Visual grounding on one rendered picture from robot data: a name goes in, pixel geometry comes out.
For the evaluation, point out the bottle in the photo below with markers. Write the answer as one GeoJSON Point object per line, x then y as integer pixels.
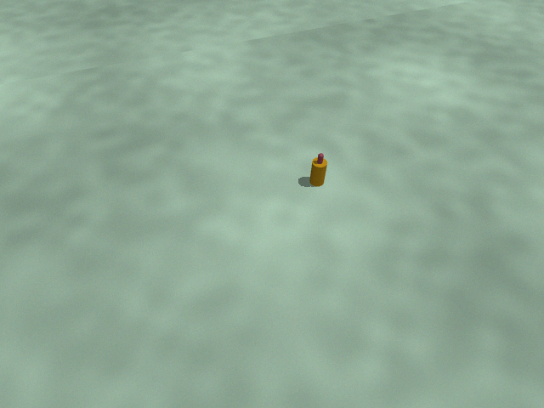
{"type": "Point", "coordinates": [318, 170]}

